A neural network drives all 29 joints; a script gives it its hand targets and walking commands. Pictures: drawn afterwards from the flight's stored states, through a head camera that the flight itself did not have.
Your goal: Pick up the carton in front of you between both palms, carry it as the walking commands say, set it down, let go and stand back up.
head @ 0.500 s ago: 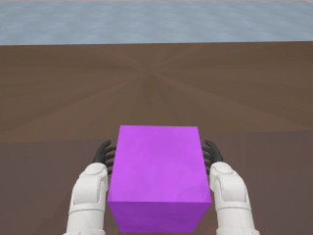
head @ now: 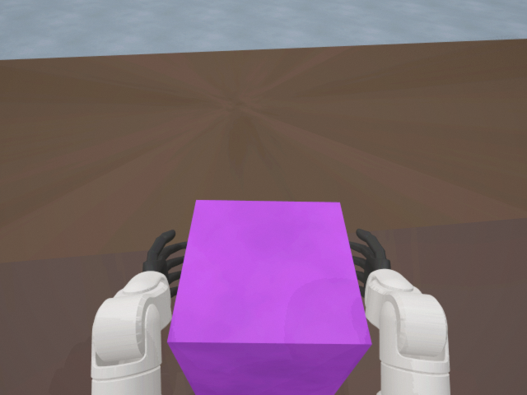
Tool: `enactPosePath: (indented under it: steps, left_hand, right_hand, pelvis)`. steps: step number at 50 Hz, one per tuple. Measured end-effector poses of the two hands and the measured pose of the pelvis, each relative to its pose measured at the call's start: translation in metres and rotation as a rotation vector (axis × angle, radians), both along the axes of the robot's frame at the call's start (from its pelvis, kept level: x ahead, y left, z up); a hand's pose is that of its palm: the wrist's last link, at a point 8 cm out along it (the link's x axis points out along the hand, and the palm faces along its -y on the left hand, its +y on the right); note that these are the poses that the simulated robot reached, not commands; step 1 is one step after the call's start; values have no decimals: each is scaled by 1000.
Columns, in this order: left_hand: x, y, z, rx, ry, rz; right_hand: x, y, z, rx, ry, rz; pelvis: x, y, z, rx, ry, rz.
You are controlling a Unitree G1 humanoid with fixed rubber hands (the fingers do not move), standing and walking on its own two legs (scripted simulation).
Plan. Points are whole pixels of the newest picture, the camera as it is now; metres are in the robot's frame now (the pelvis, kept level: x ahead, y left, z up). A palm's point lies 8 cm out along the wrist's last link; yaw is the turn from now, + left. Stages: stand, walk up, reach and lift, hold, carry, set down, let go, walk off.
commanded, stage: carry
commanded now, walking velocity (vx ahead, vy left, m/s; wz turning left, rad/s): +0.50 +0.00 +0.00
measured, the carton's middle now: (266, 304) +0.26 +0.00 +0.01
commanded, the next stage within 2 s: none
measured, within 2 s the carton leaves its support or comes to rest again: neither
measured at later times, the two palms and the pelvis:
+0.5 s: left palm (193, 142) +0.58 +0.13 +0.09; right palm (337, 138) +0.59 -0.17 +0.08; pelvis +0.32 -0.03 +0.00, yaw +2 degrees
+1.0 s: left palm (203, 71) +0.92 +0.15 +0.08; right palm (310, 68) +0.92 -0.15 +0.09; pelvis +0.66 +0.00 +0.00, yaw +0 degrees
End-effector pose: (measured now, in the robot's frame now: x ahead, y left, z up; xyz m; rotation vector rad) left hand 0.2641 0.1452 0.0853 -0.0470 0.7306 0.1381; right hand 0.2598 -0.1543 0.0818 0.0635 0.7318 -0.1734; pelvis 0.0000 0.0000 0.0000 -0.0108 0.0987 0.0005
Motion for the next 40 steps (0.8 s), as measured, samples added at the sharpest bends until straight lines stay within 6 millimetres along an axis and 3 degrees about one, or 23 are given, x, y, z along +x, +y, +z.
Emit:
enactPosePath:
  steps: [7,11,16,23,30,35,40]
  left_hand:
    - [99,-28,-9,15,-53,16]
    - [134,-29,-16,16,33,54]
    - [184,-23,-3,16,28,94]
    - [283,-16,10,15,-41,70]
    - [400,2,-25,-13,-31,18]
    - [461,7,-39,-13,80,-23]
    - [519,7,-29,-13,77,-49]
  right_hand:
    - [106,-28,-11,18,-53,14]
    - [154,-28,-16,27,33,44]
    - [214,-22,-5,22,28,85]
    - [305,-15,7,14,-42,68]
    - [407,2,-19,-21,-31,25]
    - [457,7,-32,-24,81,-12]
    - [509,8,-20,-32,78,-31]
  pelvis:
    - [93,-31,-25,-9,-34,33]
    - [134,-42,-11,9,-22,55]
    - [191,-45,5,34,-13,47]
    - [288,-32,3,36,-14,33]
    - [403,-3,-27,35,-47,-1]
    - [459,11,-11,13,-34,-30]
    - [517,16,5,-13,-22,-25]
